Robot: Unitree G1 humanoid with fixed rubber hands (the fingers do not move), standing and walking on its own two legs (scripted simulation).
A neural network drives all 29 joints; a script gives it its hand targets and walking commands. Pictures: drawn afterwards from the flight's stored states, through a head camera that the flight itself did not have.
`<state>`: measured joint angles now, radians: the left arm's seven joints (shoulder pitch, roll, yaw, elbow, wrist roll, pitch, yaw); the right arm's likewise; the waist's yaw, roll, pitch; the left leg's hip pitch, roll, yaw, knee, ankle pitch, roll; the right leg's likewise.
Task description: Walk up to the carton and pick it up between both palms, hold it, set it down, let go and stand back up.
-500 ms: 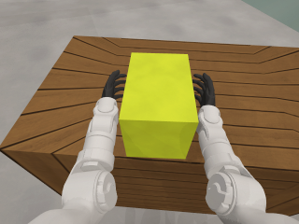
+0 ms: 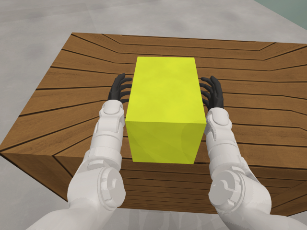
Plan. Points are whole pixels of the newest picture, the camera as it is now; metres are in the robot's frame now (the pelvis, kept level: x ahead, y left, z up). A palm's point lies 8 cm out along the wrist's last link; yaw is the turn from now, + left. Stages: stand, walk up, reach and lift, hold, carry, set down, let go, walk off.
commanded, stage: set down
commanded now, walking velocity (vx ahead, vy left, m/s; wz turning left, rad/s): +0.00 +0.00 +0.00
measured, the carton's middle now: (164, 108) +0.44 +0.00 +0.04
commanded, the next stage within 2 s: none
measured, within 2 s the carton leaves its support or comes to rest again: rests again in 0.10 s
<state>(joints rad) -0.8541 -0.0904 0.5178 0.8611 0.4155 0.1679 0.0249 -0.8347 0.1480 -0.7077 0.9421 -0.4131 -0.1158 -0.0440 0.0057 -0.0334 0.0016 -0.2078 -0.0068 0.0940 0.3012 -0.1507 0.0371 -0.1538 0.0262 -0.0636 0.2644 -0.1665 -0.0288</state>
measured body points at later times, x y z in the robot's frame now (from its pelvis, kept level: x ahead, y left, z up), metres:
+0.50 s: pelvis +0.01 -0.01 +0.00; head +0.05 +0.01 +0.45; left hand +0.44 +0.14 +0.08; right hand +0.43 -0.14 +0.09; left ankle +0.00 +0.09 -0.75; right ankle -0.02 -0.10 -0.75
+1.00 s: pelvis +0.01 +0.00 +0.00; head +0.05 +0.02 +0.45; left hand +0.44 +0.14 +0.08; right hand +0.42 -0.14 +0.08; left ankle +0.00 +0.09 -0.75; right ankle -0.02 -0.10 -0.75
